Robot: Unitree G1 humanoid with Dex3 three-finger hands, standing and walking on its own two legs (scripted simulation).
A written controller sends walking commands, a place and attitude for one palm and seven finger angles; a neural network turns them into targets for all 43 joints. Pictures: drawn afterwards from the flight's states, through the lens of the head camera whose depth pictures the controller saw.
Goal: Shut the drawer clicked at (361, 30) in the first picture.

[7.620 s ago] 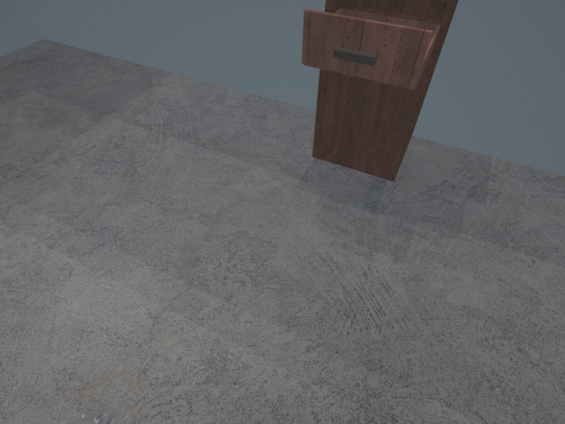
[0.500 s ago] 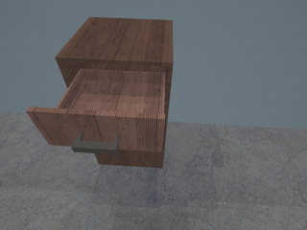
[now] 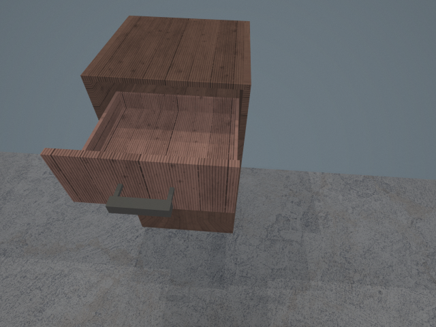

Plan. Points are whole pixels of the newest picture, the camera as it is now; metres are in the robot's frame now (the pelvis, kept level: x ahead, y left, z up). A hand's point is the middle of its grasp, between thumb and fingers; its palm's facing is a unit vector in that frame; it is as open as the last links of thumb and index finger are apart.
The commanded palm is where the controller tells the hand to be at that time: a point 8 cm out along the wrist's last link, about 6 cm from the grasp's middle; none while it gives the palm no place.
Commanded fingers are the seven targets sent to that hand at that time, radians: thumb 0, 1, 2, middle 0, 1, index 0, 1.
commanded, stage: look again from close up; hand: left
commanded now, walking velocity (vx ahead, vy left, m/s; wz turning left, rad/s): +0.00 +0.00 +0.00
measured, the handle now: (142, 198) +0.38 +0.20 -0.02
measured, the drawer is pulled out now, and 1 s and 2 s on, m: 0.28 0.28 0.28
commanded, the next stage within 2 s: shuffle to correct the standing spot in 0.32 s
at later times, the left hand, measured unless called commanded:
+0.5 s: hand out of the picture -0.01 +0.15 -0.18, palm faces +0.02 -0.99 -0.16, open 7.4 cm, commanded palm none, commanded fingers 0.00 0.90 0.90 -0.20 -0.30 -0.20 -0.30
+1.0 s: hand out of the picture +0.06 +0.17 -0.18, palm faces +0.04 -0.98 -0.19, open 7.3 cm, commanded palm none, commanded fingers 0.00 0.90 0.90 -0.20 -0.30 -0.20 -0.30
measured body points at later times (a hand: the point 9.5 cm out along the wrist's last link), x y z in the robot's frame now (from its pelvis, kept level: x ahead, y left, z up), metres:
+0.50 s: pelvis +0.01 +0.00 +0.00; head +0.02 +0.00 +0.45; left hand -0.01 +0.21 -0.16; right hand +0.00 -0.21 -0.16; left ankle +0.03 +0.09 -0.74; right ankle +0.00 -0.13 -0.74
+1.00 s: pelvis +0.07 +0.01 +0.00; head +0.10 +0.00 +0.45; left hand +0.06 +0.22 -0.16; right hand +0.06 -0.21 -0.17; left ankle +0.03 +0.09 -0.74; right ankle +0.00 -0.13 -0.73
